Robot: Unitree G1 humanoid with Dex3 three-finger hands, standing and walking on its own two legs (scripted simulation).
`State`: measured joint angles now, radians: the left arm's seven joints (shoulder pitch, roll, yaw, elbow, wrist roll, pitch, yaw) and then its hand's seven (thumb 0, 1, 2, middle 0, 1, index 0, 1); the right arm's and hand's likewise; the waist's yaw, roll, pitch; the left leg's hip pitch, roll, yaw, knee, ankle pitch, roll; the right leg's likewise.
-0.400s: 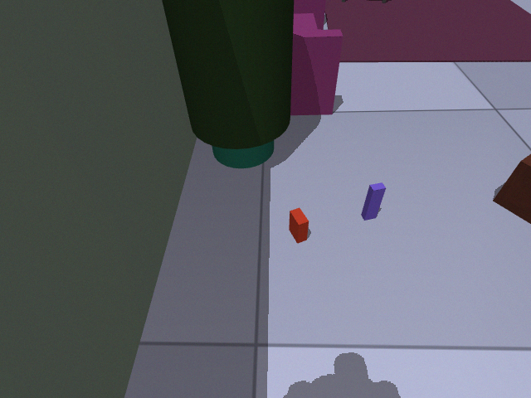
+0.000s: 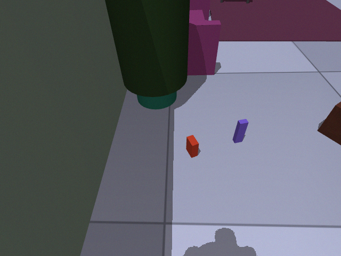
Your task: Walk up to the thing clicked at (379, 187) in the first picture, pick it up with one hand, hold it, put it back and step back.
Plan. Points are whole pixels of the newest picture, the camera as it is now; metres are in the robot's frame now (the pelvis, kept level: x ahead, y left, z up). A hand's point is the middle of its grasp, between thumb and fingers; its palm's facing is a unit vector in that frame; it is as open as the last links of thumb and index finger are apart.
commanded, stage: stand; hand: left
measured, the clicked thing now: (240, 131) +1.11 -0.46 -0.68
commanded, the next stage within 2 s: walk up in 0.72 s
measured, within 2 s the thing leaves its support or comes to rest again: neither
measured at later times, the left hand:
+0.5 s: hand out of the picture +0.08 +0.25 -0.16, palm faces -0.02 -0.94 -0.34, open 7.4 cm
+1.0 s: hand out of the picture +0.16 +0.23 -0.14, palm faces -0.21 -0.90 -0.38, open 7.4 cm
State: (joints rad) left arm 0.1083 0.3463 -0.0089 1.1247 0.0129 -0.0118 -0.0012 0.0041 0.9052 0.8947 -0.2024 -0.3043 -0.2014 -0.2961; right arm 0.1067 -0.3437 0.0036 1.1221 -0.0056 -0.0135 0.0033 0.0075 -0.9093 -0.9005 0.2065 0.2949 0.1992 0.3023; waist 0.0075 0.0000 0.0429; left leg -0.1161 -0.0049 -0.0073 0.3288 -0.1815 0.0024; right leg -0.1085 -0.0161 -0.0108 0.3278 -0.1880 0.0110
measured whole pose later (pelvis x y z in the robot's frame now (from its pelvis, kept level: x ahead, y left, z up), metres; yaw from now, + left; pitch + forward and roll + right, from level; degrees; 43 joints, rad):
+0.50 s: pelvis +0.01 +0.00 +0.00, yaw +0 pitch -2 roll +0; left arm 0.11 0.35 -0.01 1.12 0.01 -0.01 0.00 0.00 0.91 0.89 -0.20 -0.30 -0.20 -0.30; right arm 0.11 -0.34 0.01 1.12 -0.01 -0.01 0.00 0.01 -0.91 -0.90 0.21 0.29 0.20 0.30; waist 0.01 0.00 0.05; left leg -0.11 -0.01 -0.01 0.32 -0.18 0.00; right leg -0.10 -0.02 -0.01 0.32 -0.19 0.01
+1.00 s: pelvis +0.05 -0.05 -0.01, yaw -11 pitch -2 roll +2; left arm 0.23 0.46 0.10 0.96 0.04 0.04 -0.13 0.01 0.91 0.90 -0.20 -0.30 -0.20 -0.30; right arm 0.22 -0.45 -0.11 0.97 -0.05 -0.06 0.02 0.01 -0.90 -0.90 0.21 0.30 0.20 0.30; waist 0.01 -0.01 0.06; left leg -0.02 0.10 0.17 0.41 -0.34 -0.04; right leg -0.43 -0.13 0.02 0.70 -0.31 0.00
